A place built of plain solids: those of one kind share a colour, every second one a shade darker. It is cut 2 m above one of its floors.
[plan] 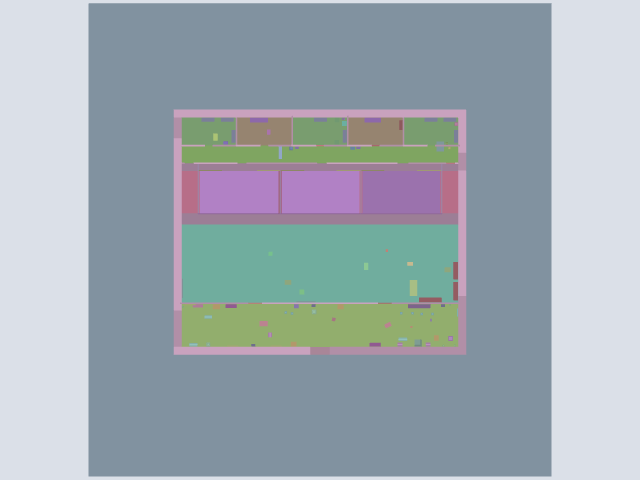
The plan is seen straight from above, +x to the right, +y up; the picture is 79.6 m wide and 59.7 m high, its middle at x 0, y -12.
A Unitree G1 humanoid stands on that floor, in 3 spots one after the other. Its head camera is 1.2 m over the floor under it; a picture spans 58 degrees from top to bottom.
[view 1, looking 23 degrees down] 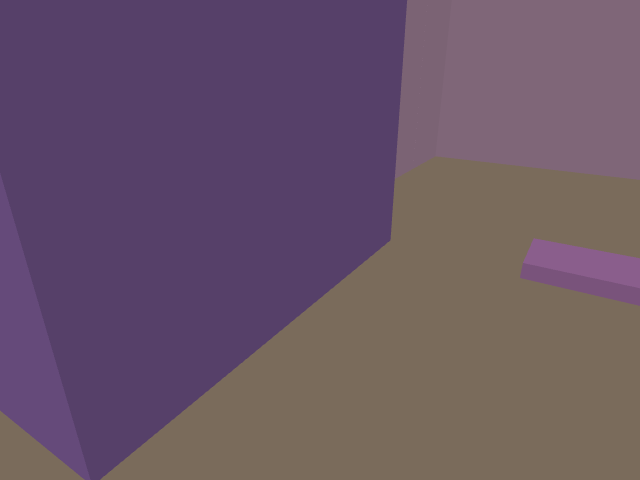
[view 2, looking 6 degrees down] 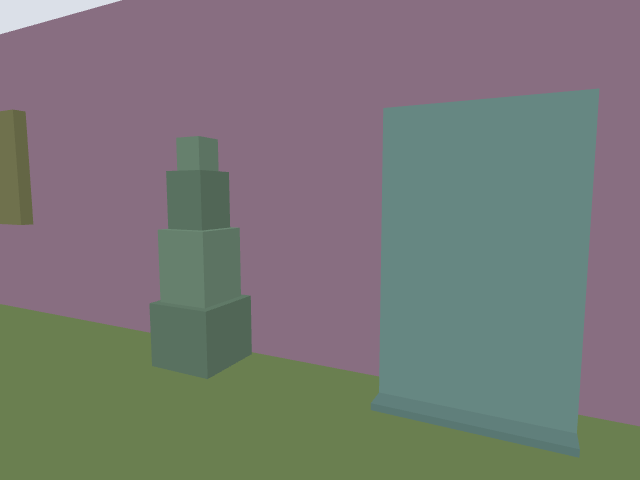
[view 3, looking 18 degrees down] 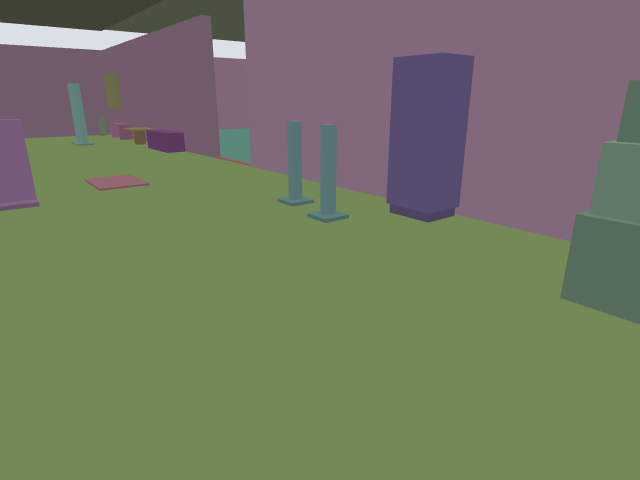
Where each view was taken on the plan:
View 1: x -9.12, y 1.54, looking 32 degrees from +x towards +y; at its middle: cabinets_office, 2.20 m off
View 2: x -16.00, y -22.62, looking -64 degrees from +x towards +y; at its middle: wall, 2.97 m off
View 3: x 0.00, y -23.97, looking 142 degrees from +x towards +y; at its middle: floor_lobby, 3.88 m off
